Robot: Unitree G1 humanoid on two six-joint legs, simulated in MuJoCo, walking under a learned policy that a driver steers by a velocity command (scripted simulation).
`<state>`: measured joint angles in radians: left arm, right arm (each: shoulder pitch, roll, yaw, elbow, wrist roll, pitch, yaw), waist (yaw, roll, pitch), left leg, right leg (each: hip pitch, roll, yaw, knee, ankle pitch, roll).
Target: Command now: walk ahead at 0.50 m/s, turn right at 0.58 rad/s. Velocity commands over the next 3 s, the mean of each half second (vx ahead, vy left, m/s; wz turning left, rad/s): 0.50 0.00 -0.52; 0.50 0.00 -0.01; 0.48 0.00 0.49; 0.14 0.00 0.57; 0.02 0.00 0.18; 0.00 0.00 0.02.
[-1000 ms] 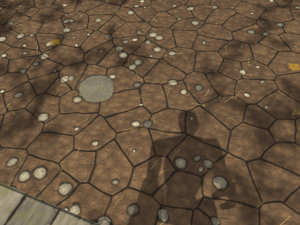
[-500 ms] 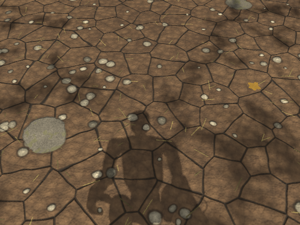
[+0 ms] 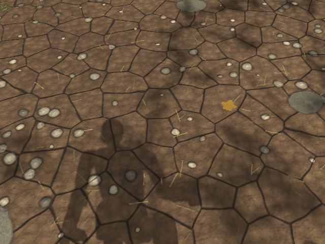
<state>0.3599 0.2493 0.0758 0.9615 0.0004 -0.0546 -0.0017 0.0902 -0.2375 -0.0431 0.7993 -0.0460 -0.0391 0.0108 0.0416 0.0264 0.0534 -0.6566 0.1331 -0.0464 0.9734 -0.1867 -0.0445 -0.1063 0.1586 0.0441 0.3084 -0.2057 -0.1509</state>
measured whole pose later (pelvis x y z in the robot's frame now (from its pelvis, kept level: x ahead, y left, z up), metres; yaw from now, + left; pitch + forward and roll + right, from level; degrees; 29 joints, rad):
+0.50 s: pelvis +0.28 +0.04 +0.00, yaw -16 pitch +1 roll +1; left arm 0.21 0.30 0.07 0.81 0.04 -0.02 -0.04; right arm 0.33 -0.25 -0.04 0.84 -0.02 -0.10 0.01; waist -0.02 -0.05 0.03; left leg -0.16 -0.02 0.11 0.33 -0.19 0.05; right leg -0.57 0.00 0.08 1.07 -0.26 -0.06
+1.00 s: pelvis +0.50 -0.08 +0.00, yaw -13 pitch +0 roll +0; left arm 0.33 0.22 0.04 0.90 0.02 -0.10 0.00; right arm 0.28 -0.26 -0.06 0.87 -0.03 -0.01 0.04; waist 0.00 0.05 0.02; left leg -0.58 0.07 -0.02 1.06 -0.21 0.04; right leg -0.10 0.04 -0.15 0.28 -0.19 -0.08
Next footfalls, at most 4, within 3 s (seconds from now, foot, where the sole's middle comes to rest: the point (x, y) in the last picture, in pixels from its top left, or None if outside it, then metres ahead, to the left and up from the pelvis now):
0.24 left None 0.33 0.13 -0.78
0.74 right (219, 235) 0.50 -0.15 -0.78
1.30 left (188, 166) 0.82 -0.03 -0.78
1.82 right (212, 127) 1.05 -0.16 -0.78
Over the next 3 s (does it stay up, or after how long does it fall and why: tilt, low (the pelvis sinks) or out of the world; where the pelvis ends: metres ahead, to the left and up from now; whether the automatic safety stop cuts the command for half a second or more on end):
stays up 0.89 -0.11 0.00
